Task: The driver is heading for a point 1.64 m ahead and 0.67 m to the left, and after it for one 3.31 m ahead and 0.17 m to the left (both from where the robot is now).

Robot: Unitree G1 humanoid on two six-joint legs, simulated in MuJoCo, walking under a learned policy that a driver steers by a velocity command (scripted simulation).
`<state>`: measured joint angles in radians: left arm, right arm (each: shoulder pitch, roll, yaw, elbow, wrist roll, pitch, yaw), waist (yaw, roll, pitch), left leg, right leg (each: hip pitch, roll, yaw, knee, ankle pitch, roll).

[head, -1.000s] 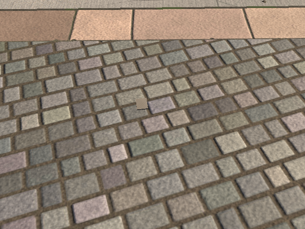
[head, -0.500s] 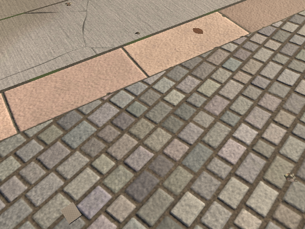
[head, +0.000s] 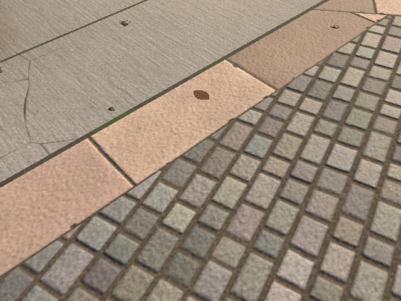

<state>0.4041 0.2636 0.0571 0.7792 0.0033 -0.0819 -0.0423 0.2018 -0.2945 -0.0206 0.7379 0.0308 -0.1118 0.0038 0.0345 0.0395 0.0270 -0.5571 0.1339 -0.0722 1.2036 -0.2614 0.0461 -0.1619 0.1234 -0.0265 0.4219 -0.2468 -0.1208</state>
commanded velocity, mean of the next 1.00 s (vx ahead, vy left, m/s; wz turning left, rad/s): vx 1.00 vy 0.00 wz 0.59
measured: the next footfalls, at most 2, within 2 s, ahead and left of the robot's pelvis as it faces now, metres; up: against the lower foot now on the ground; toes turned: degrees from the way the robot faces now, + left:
left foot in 0.28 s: +0.53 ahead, +0.12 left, +0.00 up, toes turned +3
right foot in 0.72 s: +0.97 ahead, -0.03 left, +0.00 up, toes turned +31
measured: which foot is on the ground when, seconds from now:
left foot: up 0.00-0.26, down 0.28-0.72, up 0.74-1.00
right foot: down 0.00-0.30, up 0.32-0.70, down 0.72-1.00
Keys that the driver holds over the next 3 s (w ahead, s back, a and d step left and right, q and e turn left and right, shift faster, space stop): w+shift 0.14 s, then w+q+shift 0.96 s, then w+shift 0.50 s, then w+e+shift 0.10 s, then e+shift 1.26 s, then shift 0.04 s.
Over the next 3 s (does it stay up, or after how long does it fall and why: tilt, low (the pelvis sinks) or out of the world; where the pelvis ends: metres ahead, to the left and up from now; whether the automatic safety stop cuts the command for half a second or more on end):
stays up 1.71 0.83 -0.01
